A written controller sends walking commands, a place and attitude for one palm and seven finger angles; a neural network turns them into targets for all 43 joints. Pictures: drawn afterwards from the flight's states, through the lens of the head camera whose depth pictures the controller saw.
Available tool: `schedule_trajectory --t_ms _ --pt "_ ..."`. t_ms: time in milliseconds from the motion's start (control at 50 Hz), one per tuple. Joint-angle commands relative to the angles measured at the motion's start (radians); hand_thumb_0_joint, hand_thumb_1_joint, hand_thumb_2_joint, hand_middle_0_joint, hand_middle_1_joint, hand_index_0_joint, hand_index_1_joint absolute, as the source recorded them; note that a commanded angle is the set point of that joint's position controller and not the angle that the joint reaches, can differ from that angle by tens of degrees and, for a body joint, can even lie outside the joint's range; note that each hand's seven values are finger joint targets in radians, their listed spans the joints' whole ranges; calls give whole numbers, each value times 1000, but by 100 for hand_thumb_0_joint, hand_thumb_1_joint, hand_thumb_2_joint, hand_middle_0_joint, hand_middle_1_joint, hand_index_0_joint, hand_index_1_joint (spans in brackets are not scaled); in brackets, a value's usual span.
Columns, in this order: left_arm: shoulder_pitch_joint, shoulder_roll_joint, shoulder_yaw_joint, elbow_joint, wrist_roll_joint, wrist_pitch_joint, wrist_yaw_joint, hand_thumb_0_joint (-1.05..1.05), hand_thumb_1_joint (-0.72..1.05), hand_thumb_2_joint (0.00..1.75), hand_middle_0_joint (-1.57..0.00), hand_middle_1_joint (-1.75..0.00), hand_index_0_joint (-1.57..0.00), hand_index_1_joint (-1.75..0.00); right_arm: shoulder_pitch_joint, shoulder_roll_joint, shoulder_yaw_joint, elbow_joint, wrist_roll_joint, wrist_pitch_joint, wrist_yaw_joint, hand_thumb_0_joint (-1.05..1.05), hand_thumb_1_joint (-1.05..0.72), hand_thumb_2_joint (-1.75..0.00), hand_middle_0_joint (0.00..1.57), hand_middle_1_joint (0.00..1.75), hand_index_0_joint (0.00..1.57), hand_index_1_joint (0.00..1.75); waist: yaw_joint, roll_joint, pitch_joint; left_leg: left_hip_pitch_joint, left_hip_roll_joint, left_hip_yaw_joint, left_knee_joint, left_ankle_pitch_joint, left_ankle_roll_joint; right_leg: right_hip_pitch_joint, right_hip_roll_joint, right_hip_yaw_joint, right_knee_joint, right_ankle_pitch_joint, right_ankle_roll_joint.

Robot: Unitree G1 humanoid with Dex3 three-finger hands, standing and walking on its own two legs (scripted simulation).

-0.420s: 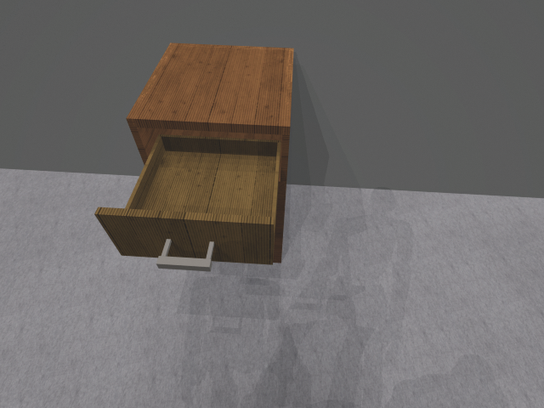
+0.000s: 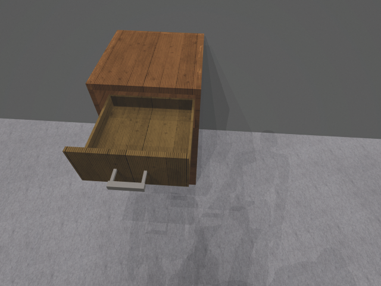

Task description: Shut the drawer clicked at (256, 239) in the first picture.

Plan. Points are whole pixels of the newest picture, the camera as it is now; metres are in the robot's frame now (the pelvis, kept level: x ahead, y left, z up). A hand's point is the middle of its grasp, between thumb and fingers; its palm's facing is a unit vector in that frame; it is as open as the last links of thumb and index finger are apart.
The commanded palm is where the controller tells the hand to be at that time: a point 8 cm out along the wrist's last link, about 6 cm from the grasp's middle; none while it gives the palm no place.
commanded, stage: look at it before walking up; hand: left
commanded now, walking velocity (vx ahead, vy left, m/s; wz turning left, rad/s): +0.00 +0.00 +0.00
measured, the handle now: (128, 179) +0.44 +0.23 -0.18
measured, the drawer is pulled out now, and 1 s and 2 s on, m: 0.30 0.30 0.30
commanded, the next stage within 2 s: take the last steps up to it in 0.42 s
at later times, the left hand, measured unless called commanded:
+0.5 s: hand out of the picture -0.02 +0.14 -0.18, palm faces +0.06 -0.98 -0.16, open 7.4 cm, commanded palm none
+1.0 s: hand out of the picture +0.03 +0.16 -0.19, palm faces +0.08 -0.98 -0.18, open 7.4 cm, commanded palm none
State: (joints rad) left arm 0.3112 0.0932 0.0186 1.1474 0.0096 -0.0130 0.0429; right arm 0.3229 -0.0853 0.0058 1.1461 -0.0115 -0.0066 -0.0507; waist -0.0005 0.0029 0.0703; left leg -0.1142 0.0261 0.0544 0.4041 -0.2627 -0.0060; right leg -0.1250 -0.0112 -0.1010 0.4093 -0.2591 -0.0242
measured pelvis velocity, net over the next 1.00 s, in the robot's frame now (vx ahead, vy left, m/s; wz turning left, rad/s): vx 0.06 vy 0.00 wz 0.01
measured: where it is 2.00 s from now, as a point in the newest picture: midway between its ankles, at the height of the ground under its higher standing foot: outside the picture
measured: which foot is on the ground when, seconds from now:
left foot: down 0.00-1.00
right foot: down 0.00-1.00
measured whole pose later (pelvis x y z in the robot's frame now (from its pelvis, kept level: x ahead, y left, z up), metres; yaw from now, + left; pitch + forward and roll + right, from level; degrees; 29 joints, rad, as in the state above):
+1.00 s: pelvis +0.06 +0.00 -0.02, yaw +0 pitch +0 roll +0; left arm 0.32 0.11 0.06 1.13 0.01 -0.01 0.03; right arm 0.41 -0.07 0.00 1.15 -0.02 -0.02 -0.06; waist -0.01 0.00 0.07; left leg -0.12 0.02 0.05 0.56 -0.43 -0.01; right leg -0.14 -0.03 -0.11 0.58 -0.44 -0.03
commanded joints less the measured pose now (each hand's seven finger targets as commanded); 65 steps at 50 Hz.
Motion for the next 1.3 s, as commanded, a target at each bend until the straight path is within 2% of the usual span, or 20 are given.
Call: schedule_trajectory --t_ms 0,520,660,720,780,840,920,960,980,1000,1020,1040,1080,1120,1140,1160,1180,1200,1220,1280 --pt "107 79 11 -1 -2 -2 6 0 90 90 -20 -30 -20 -30 115 -64 -14 2 4 -5 -8 0 -90 -90 20 30 20 30 -1 8 34 -31 67 -63 -51 236 39 -6 -90 83 -68 222 -21" --pt "105 85 6 -2 -5 -4 5 0 90 90 -20 -30 -20 -30 112 -62 -13 10 4 2 -6 0 -90 -90 20 30 20 30 -1 4 48 -29 67 -57 -52 192 32 -16 -87 96 -85 199 -23" --pt "131 113 28 -9 3 3 1 0 90 90 -20 -30 -20 -30 118 -56 -23 0 -6 16 10 0 -90 -90 20 30 20 30 12 -55 118 -124 13 -8 39 -66 35 -67 -111 165 -141 -234 -63" --pt "121 123 41 -19 6 3 -3 0 90 90 -20 -30 -20 -30 129 -40 -24 -3 -10 12 15 0 -90 -90 20 30 20 30 5 -71 130 -148 5 13 97 -63 37 -83 -151 195 -154 -285 -93" --pt "92 106 43 -34 7 -1 -7 0 90 90 -20 -30 -20 -30 176 -38 -23 9 -9 -1 12 0 -90 -90 20 30 20 30 -21 0 135 -96 24 -9 55 28 46 -114 -111 127 -67 -157 -89" --pt "89 76 40 -45 6 -6 -11 0 90 90 -20 -30 -20 -30 222 -74 -29 31 -5 -17 -2 0 -90 -90 20 30 20 30 -24 137 63 9 98 -92 44 328 83 -120 -44 18 112 75 -59" --pt "58 58 41 -63 1 -8 -12 0 90 90 -20 -30 -20 -30 259 -102 -30 37 -6 -16 -19 0 -90 -90 20 30 20 30 -24 164 28 83 170 -180 54 637 140 -152 -13 -21 191 -23 -45" --pt "135 79 52 -42 2 -12 -12 0 90 90 -20 -30 -20 -30 180 -93 -30 5 4 -16 -15 0 -90 -90 20 30 20 30 29 32 14 -62 91 -84 166 532 98 46 -43 28 91 179 -67" --pt "231 115 67 -12 3 -16 -6 0 90 90 -20 -30 -20 -30 121 -71 -28 -27 7 -19 -11 0 -90 -90 20 30 20 30 71 -89 14 -240 21 -1 286 319 63 204 -137 135 40 398 -103" --pt "316 157 77 17 6 -17 1 0 90 90 -20 -30 -20 -30 51 -51 -29 -64 9 -18 -6 0 -90 -90 20 30 20 30 104 -221 34 -410 -26 47 457 -76 36 317 -264 264 -14 660 -181" --pt "326 150 69 31 13 -15 8 0 90 90 -20 -30 -20 -30 -25 -57 -37 -93 9 -11 -8 0 -90 -90 20 30 20 30 117 -221 73 -487 -3 1 552 -315 23 335 -332 293 -3 900 -236" --pt "279 137 61 22 23 -13 19 0 90 90 -20 -30 -20 -30 -48 -59 -41 -103 9 -6 -10 0 -90 -90 20 30 20 30 98 -195 74 -493 21 -43 545 -353 17 312 -341 270 19 977 -242" --pt "147 141 57 -29 28 -4 28 0 90 90 -20 -30 -20 -30 -13 -32 -36 -102 12 -7 1 0 -90 -90 20 30 20 30 34 -156 48 -377 44 -60 299 -314 28 235 -302 177 88 932 -176" --pt "24 124 48 -69 0 -4 16 0 90 90 -20 -30 -20 -30 178 -34 -31 -20 0 -11 4 0 -90 -90 20 30 20 30 -73 -50 1 -7 -9 -14 -5 252 33 -1 -147 44 260 708 -51" --pt "46 91 46 -89 -17 -1 10 0 90 90 -20 -30 -20 -30 237 -108 -39 -6 -14 -19 -9 0 -90 -90 20 30 20 30 -65 163 -38 65 148 -222 -18 581 94 -119 -40 9 361 250 10" --pt "40 78 39 -93 -23 7 16 0 90 90 -20 -30 -20 -30 221 -115 -40 -7 -8 -15 -21 0 -90 -90 20 30 20 30 -46 239 -45 31 266 -336 -60 829 175 -140 -2 54 434 -289 25" --pt "58 70 39 -87 -11 19 17 0 90 90 -20 -30 -20 -30 176 -128 -38 -19 -14 -6 -16 0 -90 -90 20 30 20 30 -32 158 -24 -34 281 -306 -80 680 209 -111 -16 101 458 -374 5" --pt "27 57 33 -89 0 23 16 0 90 90 -20 -30 -20 -30 131 -127 -33 -28 -12 -8 -15 0 -90 -90 20 30 20 30 -25 141 65 -94 257 -274 -94 613 190 -137 -33 98 433 -350 5" --pt "23 66 34 -78 1 32 14 0 90 90 -20 -30 -20 -30 88 -113 -25 -40 -10 -8 -17 0 -90 -90 20 30 20 30 -9 200 96 -126 249 -277 -111 560 179 -144 -51 104 392 -327 13" --pt "74 81 30 -53 -2 30 6 0 90 90 -20 -30 -20 -30 24 -118 -26 -68 -2 0 -18 0 -90 -90 20 30 20 30 24 127 39 -37 191 -194 -36 632 144 -96 -47 75 131 -132 20"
